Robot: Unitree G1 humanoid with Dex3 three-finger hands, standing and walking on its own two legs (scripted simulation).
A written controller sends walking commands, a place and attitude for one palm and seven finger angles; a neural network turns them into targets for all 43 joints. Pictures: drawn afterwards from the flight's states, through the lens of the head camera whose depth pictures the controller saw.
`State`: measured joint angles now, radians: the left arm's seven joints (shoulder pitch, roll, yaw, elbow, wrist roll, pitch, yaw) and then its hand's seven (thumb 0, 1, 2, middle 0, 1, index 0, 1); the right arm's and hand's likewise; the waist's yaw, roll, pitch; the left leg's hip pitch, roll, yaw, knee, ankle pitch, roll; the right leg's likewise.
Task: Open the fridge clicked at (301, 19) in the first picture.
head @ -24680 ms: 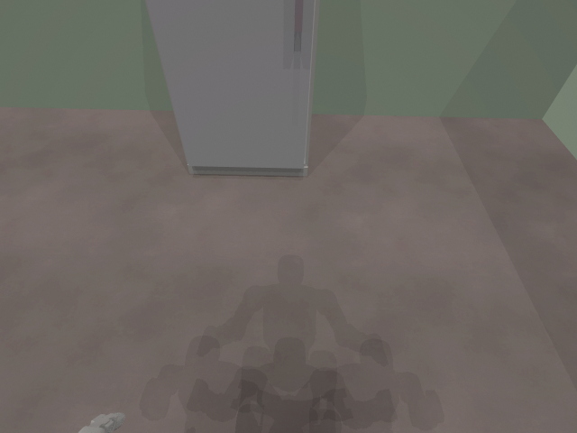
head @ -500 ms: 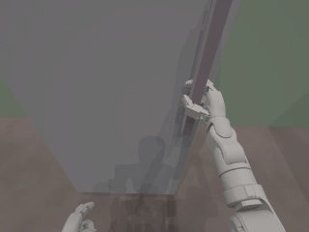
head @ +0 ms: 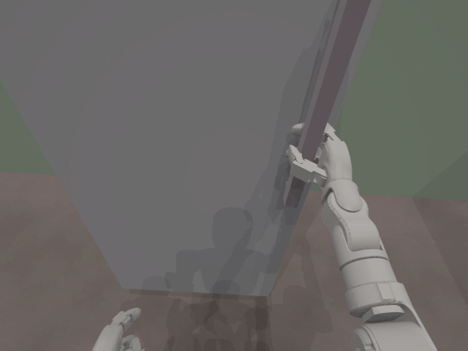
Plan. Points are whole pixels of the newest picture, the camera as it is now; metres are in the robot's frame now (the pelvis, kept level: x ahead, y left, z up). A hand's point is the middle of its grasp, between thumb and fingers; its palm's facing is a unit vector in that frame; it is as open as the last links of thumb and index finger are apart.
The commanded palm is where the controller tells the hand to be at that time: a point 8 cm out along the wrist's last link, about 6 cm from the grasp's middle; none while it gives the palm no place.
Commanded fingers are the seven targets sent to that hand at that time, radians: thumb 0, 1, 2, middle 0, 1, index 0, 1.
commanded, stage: grip the handle and tug to test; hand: right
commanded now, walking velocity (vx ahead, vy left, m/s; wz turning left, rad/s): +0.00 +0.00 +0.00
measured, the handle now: (311, 120) +0.45 -0.09 +0.20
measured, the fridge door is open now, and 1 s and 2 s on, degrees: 0 15 32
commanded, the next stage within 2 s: pull the door a little, standing still in 0.18 s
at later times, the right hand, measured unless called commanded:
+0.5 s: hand (298, 175) +0.37 -0.07 +0.15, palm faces -0.07 +1.00 +0.00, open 6.3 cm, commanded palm +0.32 -0.12 +0.14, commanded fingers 0.00 -0.90 -0.90 0.45 1.40 0.45 1.40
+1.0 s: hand (293, 235) +0.26 -0.05 +0.14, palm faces -0.18 +0.98 -0.12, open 7.3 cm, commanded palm +0.23 -0.11 +0.14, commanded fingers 0.00 -0.90 -0.90 0.45 1.40 0.45 1.40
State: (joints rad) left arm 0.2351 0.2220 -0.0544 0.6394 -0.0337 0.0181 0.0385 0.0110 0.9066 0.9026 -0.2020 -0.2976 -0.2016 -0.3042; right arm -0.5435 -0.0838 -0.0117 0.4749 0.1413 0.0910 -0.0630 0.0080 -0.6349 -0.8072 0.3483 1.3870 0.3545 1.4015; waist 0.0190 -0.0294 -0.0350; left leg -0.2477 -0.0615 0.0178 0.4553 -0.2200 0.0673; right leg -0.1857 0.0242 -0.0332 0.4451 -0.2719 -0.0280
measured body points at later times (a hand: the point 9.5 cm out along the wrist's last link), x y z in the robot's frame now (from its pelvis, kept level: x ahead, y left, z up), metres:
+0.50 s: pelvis +0.02 +0.00 +0.00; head +0.01 +0.01 +0.45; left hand +0.20 +0.22 -0.09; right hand +0.36 -0.12 +0.15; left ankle +0.01 +0.07 -0.74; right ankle -0.02 -0.10 -0.74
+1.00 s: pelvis -0.01 -0.01 +0.00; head +0.00 +0.02 +0.45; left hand +0.18 +0.21 -0.09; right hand +0.26 -0.11 +0.15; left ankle +0.01 +0.07 -0.74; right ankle -0.02 -0.10 -0.74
